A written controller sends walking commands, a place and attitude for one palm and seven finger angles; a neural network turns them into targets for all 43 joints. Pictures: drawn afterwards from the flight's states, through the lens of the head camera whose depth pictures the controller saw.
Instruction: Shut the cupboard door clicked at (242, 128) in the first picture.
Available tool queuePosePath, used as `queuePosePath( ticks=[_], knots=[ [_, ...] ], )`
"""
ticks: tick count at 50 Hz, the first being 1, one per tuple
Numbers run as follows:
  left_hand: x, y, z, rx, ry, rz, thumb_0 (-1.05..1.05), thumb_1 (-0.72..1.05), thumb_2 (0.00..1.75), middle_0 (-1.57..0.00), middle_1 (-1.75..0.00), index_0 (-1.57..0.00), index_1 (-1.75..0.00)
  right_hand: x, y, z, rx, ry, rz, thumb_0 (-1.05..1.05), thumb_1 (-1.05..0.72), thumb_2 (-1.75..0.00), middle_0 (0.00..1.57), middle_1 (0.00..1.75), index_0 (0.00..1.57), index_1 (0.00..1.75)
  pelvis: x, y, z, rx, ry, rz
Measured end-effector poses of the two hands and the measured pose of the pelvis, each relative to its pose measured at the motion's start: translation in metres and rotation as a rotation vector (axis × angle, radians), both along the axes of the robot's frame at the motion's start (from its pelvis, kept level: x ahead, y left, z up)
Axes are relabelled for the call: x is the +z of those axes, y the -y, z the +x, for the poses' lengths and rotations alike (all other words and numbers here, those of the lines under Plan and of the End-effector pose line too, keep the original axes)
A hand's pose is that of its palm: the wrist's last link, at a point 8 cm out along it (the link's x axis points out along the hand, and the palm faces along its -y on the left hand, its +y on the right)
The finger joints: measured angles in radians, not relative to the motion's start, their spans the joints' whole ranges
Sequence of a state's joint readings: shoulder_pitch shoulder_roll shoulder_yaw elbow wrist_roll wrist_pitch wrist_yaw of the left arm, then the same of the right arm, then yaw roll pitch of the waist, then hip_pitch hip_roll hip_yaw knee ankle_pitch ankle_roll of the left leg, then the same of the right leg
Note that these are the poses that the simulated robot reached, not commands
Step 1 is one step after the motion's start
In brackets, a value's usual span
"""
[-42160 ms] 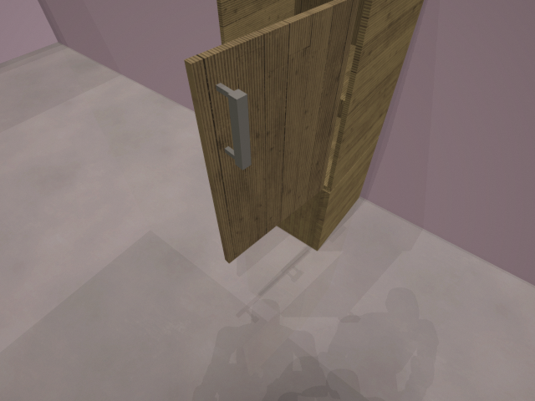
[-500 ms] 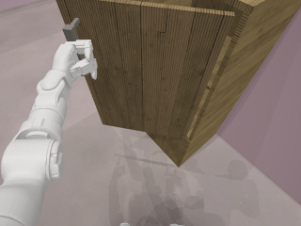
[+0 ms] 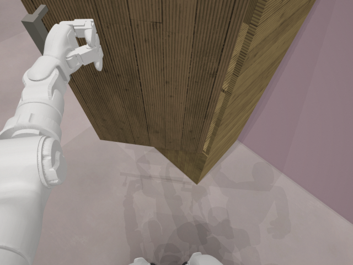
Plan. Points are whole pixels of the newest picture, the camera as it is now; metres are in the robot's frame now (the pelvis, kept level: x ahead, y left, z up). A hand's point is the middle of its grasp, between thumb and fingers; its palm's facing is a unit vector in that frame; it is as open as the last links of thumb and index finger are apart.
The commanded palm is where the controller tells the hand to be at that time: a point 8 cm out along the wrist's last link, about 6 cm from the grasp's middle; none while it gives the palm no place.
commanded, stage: push the door shut along its arc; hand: left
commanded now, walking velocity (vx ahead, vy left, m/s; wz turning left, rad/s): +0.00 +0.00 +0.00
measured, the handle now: (54, 47) +0.57 +0.19 +0.15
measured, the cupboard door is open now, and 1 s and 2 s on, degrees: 35 24 24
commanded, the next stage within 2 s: pull the fist back off the door in 0.38 s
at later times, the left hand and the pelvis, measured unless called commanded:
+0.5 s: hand (106, 45) +0.54 +0.08 +0.17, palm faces -0.36 -0.93 -0.01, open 3.3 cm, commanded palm +0.57 +0.11 +0.16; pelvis -0.01 -0.01 -0.01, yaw +2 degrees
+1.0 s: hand (111, 41) +0.56 +0.07 +0.17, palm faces +0.09 -1.00 +0.00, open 3.1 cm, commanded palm +0.50 +0.12 +0.16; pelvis +0.01 -0.02 +0.00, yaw -2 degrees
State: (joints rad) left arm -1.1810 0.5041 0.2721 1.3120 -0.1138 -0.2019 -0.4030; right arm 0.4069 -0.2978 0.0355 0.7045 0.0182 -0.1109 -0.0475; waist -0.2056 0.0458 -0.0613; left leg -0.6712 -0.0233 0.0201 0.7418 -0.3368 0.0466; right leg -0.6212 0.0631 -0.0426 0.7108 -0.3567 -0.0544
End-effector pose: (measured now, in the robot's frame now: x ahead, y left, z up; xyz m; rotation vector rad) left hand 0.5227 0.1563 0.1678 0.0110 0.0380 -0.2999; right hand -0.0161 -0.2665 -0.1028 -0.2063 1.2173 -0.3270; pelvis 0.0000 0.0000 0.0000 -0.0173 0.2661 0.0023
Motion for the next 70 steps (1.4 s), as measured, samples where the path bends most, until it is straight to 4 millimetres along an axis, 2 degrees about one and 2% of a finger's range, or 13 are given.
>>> queuePosePath(
  ticks=[7,16,25,30,34,37,40,46,52,56,60,66,70],
  knots=[
    [0.0,0.0,0.004,-0.033,-0.007,0.017,-0.03,0.84,0.91,-1.3,-1.5,-1.3,-1.5,-0.002,0.009,-0.008,0.004,-0.069,-0.011,0.0,-0.91,-0.89,0.21,0.3,0.21,0.3,-0.003,0.006,0.0,0.018,-0.02,-0.003],
    [0.002,0.01,0.011,-0.052,-0.022,0.016,-0.01,0.91,0.96,-1.3,-1.5,-1.3,-1.5,-0.002,0.023,-0.007,0.031,-0.086,-0.047,0.0,-0.91,-0.89,0.21,0.3,0.21,0.3,-0.007,0.011,-0.004,0.038,-0.044,-0.007],
    [0.002,0.021,0.02,-0.067,-0.021,0.008,0.0,0.98,1.01,-1.3,-1.5,-1.3,-1.5,-0.007,0.026,-0.01,0.033,-0.096,-0.051,0.0,-0.91,-0.89,0.21,0.29,0.2,0.3,-0.012,0.014,-0.007,0.04,-0.066,-0.007],
    [-0.004,0.029,0.027,0.211,-0.07,-0.122,-0.01,0.87,0.96,-1.3,-1.5,-1.3,-1.5,-0.01,0.016,-0.015,0.056,-0.102,0.005,0.0,-0.91,-0.89,0.2,0.29,0.2,0.3,-0.013,0.015,-0.006,0.036,-0.093,-0.013],
    [-0.005,0.04,0.03,0.399,-0.016,-0.053,-0.02,0.83,0.93,-1.3,-1.5,-1.3,-1.5,-0.015,0.002,-0.02,0.08,-0.101,0.075,0.0,-0.91,-0.89,0.2,0.29,0.2,0.3,-0.016,0.015,-0.004,0.026,-0.113,-0.007],
    [-0.005,0.047,0.029,0.422,0.048,0.043,-0.01,0.86,0.92,-1.29,-1.5,-1.3,-1.5,-0.02,-0.008,-0.027,0.06,-0.105,0.126,0.0,-0.91,-0.89,0.2,0.29,0.2,0.3,-0.016,0.016,-0.002,0.013,-0.111,-0.002],
    [-0.012,0.051,0.026,0.386,0.011,0.076,-0.01,0.89,0.92,-1.29,-1.5,-1.3,-1.5,-0.021,-0.016,-0.034,0.018,-0.122,0.162,0.0,-0.91,-0.89,0.2,0.29,0.2,0.3,-0.012,0.016,0.0,-0.002,-0.089,0.005],
    [-0.017,0.049,0.017,0.372,-0.059,-0.045,0.0,0.9,0.91,-1.29,-1.5,-1.3,-1.5,-0.01,-0.015,-0.037,-0.033,-0.123,0.161,0.0,-0.91,-0.89,0.21,0.29,0.2,0.3,0.0,0.019,0.009,-0.028,-0.045,0.012],
    [-0.001,0.03,0.0,0.389,0.089,0.024,0.01,0.9,0.9,-1.29,-1.5,-1.3,-1.5,-0.006,0.0,-0.016,-0.011,-0.065,0.127,0.0,-0.91,-0.89,0.21,0.29,0.2,0.3,0.004,0.019,0.016,-0.03,-0.008,0.013],
    [-0.014,0.021,-0.022,0.363,0.016,0.034,0.01,0.91,0.9,-1.29,-1.5,-1.3,-1.5,-0.003,0.01,0.011,0.014,-0.02,0.111,0.0,-0.91,-0.89,0.2,0.29,0.2,0.3,0.007,0.018,0.018,-0.02,0.028,0.011],
    [-0.027,0.024,-0.047,0.337,-0.024,0.0,0.01,0.91,0.9,-1.29,-1.5,-1.3,-1.5,0.001,0.015,0.048,0.062,0.064,0.082,0.0,-0.91,-0.89,0.2,0.29,0.2,0.3,0.01,0.015,0.016,-0.002,0.065,0.007],
    [-0.014,0.034,-0.071,0.341,0.08,-0.037,0.02,0.91,0.9,-1.3,-1.5,-1.3,-1.5,0.008,0.009,0.102,0.133,0.231,0.066,0.0,-0.91,-0.89,0.2,0.29,0.2,0.3,0.011,0.013,0.009,0.003,0.101,0.013],
    [-0.009,0.034,-0.072,0.342,0.06,0.026,0.02,0.9,0.9,-1.3,-1.5,-1.31,-1.5,0.011,-0.002,0.12,0.154,0.294,0.085,0.0,-0.91,-0.89,0.2,0.29,0.2,0.3,0.01,0.012,0.003,0.012,0.114,0.015]
  ],
)
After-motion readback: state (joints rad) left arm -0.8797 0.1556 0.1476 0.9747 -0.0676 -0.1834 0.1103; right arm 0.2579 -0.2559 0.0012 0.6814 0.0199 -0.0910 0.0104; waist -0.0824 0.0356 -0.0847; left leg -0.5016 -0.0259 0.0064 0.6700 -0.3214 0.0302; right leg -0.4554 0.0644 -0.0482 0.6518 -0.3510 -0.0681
